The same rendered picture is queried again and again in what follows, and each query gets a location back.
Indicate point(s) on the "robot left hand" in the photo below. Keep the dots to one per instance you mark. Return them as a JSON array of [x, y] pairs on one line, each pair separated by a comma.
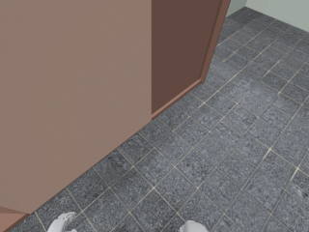
[[59, 225]]

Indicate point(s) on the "wardrobe door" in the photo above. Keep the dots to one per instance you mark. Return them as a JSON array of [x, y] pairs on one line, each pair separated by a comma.
[[181, 33], [75, 83]]

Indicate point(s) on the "right robot thigh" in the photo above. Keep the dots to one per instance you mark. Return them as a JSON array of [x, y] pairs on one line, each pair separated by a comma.
[[192, 226]]

